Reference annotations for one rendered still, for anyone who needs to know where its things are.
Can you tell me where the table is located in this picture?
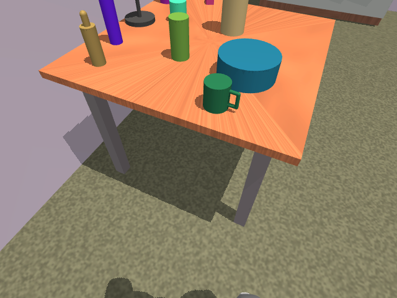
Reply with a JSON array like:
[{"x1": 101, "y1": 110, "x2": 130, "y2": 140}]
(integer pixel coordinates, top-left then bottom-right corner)
[{"x1": 39, "y1": 0, "x2": 336, "y2": 227}]

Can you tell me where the desk lamp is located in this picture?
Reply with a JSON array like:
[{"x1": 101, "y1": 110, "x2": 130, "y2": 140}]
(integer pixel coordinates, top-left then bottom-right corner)
[{"x1": 125, "y1": 0, "x2": 155, "y2": 27}]

